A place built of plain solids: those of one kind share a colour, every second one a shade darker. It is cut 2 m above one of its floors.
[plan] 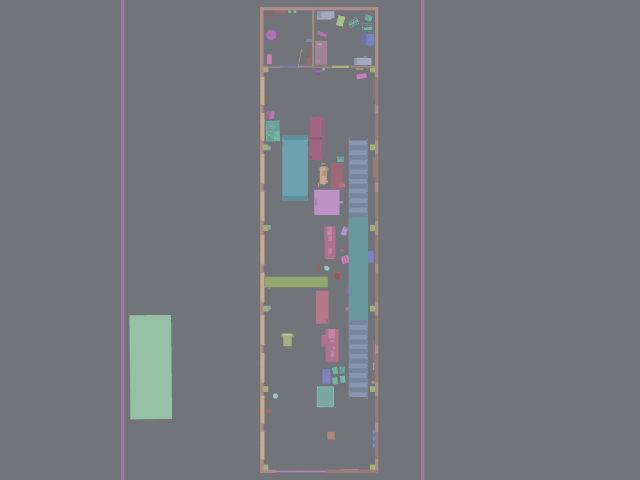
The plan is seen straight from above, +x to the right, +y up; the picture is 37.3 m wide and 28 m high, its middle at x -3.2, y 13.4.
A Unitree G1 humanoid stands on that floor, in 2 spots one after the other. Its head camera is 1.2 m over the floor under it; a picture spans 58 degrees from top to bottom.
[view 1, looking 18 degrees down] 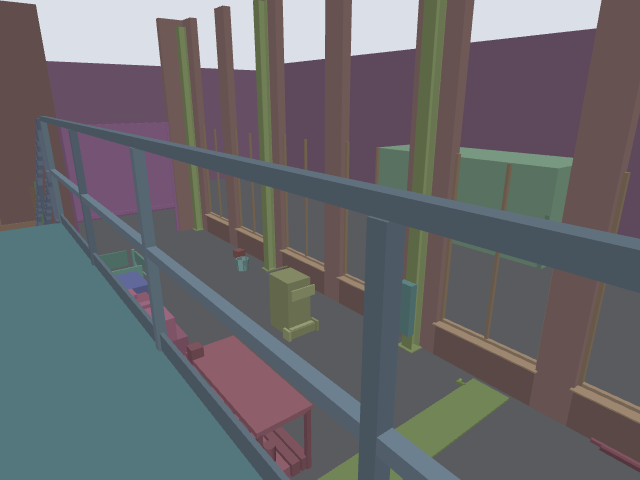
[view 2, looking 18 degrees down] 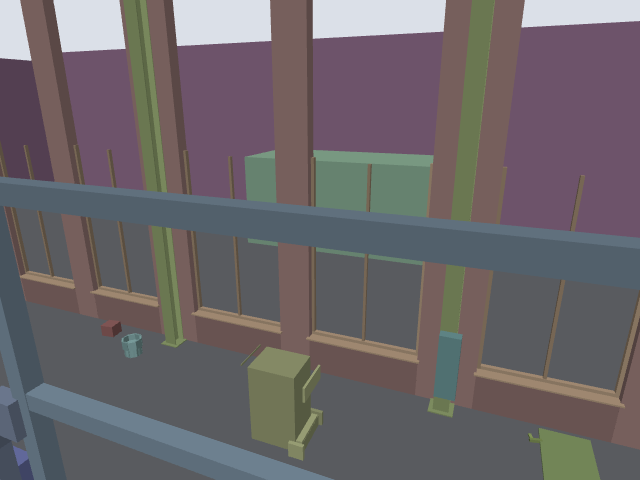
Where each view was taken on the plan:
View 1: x -0.97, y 13.72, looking -128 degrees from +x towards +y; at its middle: ground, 13.51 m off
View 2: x -0.97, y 9.72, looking -158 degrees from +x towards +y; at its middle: deck_rail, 0.60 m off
